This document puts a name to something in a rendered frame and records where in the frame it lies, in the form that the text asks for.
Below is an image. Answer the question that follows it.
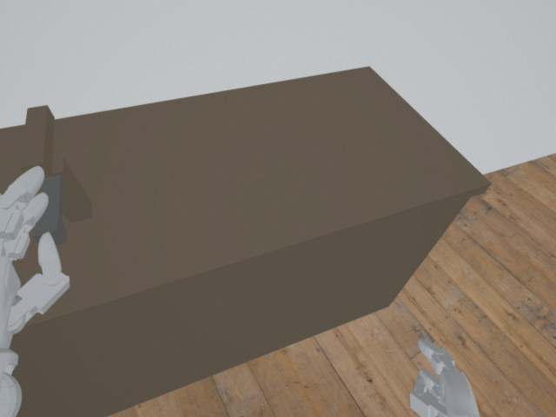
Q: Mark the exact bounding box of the right robot hand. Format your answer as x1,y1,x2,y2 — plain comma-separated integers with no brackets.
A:
410,339,480,417

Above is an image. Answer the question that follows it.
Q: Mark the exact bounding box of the tap lever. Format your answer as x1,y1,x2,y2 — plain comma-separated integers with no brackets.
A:
33,175,67,245

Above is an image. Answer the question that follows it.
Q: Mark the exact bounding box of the counter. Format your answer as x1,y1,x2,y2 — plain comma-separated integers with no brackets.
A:
0,66,491,417

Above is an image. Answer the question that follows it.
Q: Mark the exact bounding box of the robot left forearm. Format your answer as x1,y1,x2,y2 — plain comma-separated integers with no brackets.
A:
0,348,22,417

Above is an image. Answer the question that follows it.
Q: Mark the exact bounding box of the left robot hand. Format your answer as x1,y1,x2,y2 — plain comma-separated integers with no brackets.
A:
0,166,70,348

